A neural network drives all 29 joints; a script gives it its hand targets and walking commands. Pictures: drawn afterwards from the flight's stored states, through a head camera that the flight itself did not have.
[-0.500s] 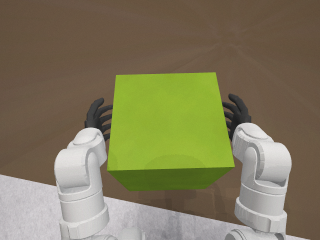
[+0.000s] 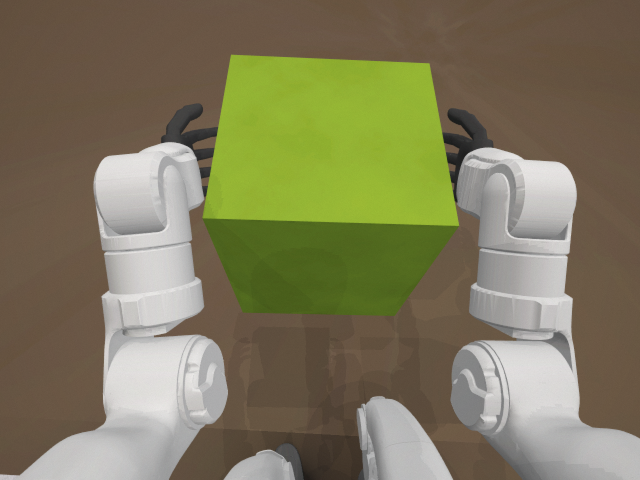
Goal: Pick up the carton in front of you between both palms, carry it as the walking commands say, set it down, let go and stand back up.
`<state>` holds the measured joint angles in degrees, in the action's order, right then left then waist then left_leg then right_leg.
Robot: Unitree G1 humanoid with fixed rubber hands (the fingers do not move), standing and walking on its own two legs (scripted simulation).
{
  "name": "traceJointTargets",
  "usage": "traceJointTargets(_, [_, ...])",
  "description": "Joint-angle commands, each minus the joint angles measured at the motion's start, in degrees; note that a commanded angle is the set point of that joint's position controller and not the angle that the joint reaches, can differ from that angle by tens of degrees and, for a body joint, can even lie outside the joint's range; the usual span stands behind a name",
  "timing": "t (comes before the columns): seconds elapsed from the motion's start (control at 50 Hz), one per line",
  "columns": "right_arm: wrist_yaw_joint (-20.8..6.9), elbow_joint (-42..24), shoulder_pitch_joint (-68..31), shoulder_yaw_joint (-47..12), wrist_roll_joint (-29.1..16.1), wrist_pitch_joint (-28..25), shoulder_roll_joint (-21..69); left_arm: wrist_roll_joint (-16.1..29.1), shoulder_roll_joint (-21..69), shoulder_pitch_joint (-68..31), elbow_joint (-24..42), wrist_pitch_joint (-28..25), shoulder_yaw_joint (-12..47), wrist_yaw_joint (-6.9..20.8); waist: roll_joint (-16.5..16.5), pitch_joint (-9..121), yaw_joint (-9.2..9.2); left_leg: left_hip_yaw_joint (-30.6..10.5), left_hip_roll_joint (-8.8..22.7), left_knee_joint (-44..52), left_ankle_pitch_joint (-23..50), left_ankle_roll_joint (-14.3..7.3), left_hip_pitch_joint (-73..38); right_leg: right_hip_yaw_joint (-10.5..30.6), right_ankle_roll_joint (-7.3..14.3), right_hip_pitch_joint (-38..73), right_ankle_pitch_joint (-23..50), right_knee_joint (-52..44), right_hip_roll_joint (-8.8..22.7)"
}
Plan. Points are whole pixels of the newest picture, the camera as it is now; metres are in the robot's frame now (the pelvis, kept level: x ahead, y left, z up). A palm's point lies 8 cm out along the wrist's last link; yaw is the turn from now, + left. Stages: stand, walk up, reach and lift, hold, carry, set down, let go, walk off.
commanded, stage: carry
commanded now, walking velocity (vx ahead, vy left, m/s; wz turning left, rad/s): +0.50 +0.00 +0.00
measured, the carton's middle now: (324, 203) +0.41 -0.02 +0.05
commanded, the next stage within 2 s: none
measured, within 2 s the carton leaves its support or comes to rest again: neither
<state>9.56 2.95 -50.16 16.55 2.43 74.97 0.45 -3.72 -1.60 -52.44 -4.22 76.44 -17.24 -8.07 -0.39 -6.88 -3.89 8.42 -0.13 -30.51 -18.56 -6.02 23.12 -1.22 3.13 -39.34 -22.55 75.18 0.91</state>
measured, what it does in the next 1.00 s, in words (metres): climbs: right foot 0.04 m higher, then left foot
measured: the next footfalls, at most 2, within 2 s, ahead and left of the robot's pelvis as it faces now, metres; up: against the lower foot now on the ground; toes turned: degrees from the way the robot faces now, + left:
right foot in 0.20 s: +0.33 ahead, -0.10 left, +0.04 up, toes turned -3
left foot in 0.58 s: +0.57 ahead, +0.10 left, +0.07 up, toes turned +6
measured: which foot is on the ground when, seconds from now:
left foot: down 0.00-0.22, up 0.24-0.56, down 0.58-1.00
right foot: up 0.00-0.18, down 0.20-0.60, up 0.62-0.98, down 1.00-1.00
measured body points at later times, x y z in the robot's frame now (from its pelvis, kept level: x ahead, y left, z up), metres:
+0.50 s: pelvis +0.33 -0.02 +0.04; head +0.41 -0.02 +0.48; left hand +0.71 +0.19 +0.19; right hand +0.76 -0.11 +0.19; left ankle +0.41 +0.11 -0.63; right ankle +0.29 -0.10 -0.70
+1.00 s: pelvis +0.64 +0.01 +0.06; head +0.68 +0.02 +0.51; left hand +1.05 +0.15 +0.23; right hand +1.03 -0.16 +0.24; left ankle +0.52 +0.09 -0.67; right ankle +0.78 -0.08 -0.63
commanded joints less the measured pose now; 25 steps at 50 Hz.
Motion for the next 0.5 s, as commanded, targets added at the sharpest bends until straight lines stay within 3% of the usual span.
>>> traceJointTargets(0.0, [-13.86,-13.09,-47.35,-35.57,-26.91,-1.19,61.49,19.73,60.03,-38.69,8.47,-2.99,33.42,8.88,7.02,41.08,-1.47,-18.67,14.98,2.61,32.1,-6.81,-42.48,-0.71,-0.09,-13.35,-0.28,-2.94,0.96])
traceJointTargets(0.06, [-14.02,-16.15,-44.5,-37.52,-25.62,-1.43,58.7,17.24,56.86,-36.28,12.35,-3.52,35.29,8.33,7.58,38.95,-1.85,-14.2,12.51,3.4,35.45,-6.94,-39.81,-3.85,-0.44,-11.01,3.47,-15.78,-0.03])
traceJointTargets(0.12, [-14.55,-15.31,-41.0,-39.93,-24.87,-1.21,56.39,16.43,54.81,-33.66,13.01,-3.36,37.7,8.67,9.09,36.61,-0.59,-7.43,9.73,1.8,44.81,-4.98,-33.82,-9.06,-0.1,1.63,8.84,-32.9,-3.82])
traceJointTargets(0.14, [-14.81,-14.2,-39.92,-40.56,-24.5,-1.1,55.75,16.51,54.21,-32.82,12.48,-3.15,38.29,9.02,10.04,37.3,0.93,-4.9,9.2,-1.89,54.04,-3.71,-31.62,-11.6,0.55,9.29,9.34,-37.16,-6.56])
traceJointTargets(0.16, [-14.84,-14.07,-37.53,-41.53,-24.47,-0.91,55.07,16.49,53.69,-29.67,11.15,-2.63,38.35,9.47,9.22,40.07,4.07,-1.51,8.5,-9.63,58.39,-1.44,-27.73,-13.23,1.84,22.13,14.91,-43.42,-8.27])
traceJointTargets(0.18, [-15.07,-12.56,-37.76,-41.36,-23.61,-0.87,54.2,17.34,53.96,-31.47,11.24,-2.7,39.17,10.09,7.58,43.03,7.93,-1.62,7.84,-17.84,49.03,0.88,-18.29,-8.09,3.41,37.17,17.42,-44.95,-3.94])
traceJointTargets(0.2, [-15.42,-11.39,-37.89,-41.86,-23.85,-0.43,55.2,17.38,53.22,-30.89,9.83,-2.81,39.18,10.66,-7.15,52.69,8.9,-4.88,3.48,-32.67,19.34,4.37,-1.96,19.83,11.7,56.95,24.83,-41.73,14.39])
traceJointTargets(0.22, [-15.66,-10.49,-38.18,-41.34,-23.68,-0.13,54.92,18.63,54.27,-29.94,7.94,-2.79,39.78,11.36,-17.14,53.92,10.61,-7.66,-6.2,-47.47,-10.43,5.5,12.78,37.56,18.74,65.53,29.66,-48.86,19.07])
traceJointTargets(0.24, [-15.61,-9.9,-38.77,-41.33,-23.25,-0.39,55.88,20.69,55.32,-31.38,10.26,-2.48,40.46,11.97,-13.68,49.92,10.14,-12.37,-2.39,-55.46,-10.8,4.13,20.96,33.0,17.82,66.37,32.39,-46.48,18.18])
traceJointTargets(0.26, [-15.33,-10.76,-39.51,-40.66,-22.44,-0.62,55.77,23.05,57.97,-34.41,11.66,-2.49,41.59,12.63,-7.94,46.22,11.19,-12.01,-0.98,-55.98,-9.48,3.28,25.85,27.7,15.8,64.48,36.62,-44.51,16.39])
traceJointTargets(0.28, [-14.83,-11.16,-40.08,-39.97,-21.58,-0.76,55.78,25.45,60.17,-37.89,14.02,-2.66,42.66,13.18,-5.02,42.34,11.01,-11.24,-0.07,-53.61,-8.67,2.95,28.26,23.95,13.29,61.62,39.59,-44.22,14.78])
traceJointTargets(0.3, [-14.17,-11.16,-39.52,-38.9,-20.43,-0.93,55.32,27.49,61.5,-40.61,16.02,-2.71,43.46,13.58,-3.57,41.41,10.49,-11.47,0.75,-50.13,-7.28,2.67,28.04,21.61,11.5,59.48,37.24,-44.98,13.62])
traceJointTargets(0.32, [-13.41,-11.02,-38.9,-37.85,-19.05,-1.1,54.66,29.26,62.48,-42.85,17.15,-2.7,43.98,13.89,-3.05,41.58,10.05,-10.81,0.86,-47.23,-6.47,2.6,26.81,19.84,10.21,58.55,34.49,-45.64,13.0])
traceJointTargets(0.38, [-11.5,-9.85,-35.47,-35.6,-15.03,-1.36,51.88,32.43,62.63,-45.09,18.13,-2.46,44.23,14.53,-3.98,40.7,9.65,-8.33,0.76,-40.3,-8.33,3.1,26.43,17.91,10.94,56.48,32.48,-47.66,13.47])
traceJointTargets(0.42, [-10.73,-7.94,-33.61,-34.36,-12.84,-1.03,49.98,32.63,61.71,-44.25,15.93,-1.91,43.23,14.91,-5.04,38.52,9.87,-6.48,1.02,-31.52,-7.85,3.56,25.25,14.97,11.43,53.15,31.59,-49.32,13.34])
traceJointTargets(0.48, [-10.63,-3.57,-32.7,-33.49,-11.65,-0.45,48.91,31.53,60.81,-41.6,9.46,-1.34,41.58,15.74,-8.13,34.81,9.37,-2.79,-0.78,-15.43,-0.85,3.92,14.05,7.42,8.92,44.46,32.59,-50.37,10.62])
